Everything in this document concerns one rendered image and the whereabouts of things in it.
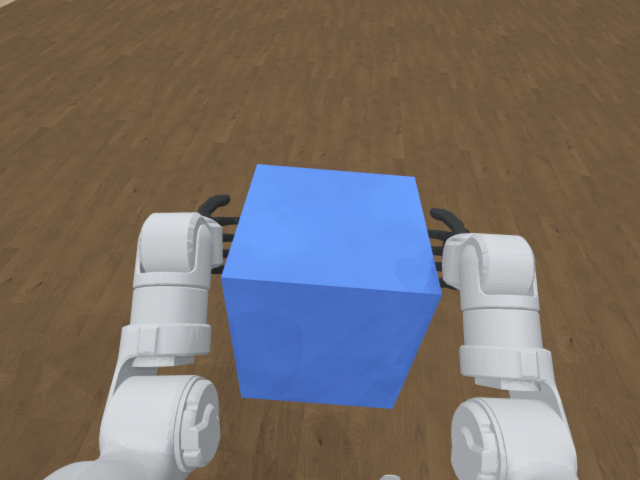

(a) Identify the robot right upper arm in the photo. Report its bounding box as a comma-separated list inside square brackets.
[451, 397, 579, 480]

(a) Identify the carton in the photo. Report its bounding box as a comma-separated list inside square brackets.
[221, 164, 442, 409]

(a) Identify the robot left upper arm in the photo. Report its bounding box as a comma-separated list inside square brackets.
[43, 375, 220, 480]

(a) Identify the left robot forearm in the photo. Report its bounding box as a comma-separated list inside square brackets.
[99, 212, 223, 454]

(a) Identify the left robot hand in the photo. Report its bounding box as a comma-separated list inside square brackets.
[198, 195, 240, 274]

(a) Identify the right robot forearm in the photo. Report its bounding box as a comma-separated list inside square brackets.
[442, 233, 577, 472]

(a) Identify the right robot hand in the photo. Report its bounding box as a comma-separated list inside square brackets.
[427, 208, 470, 290]

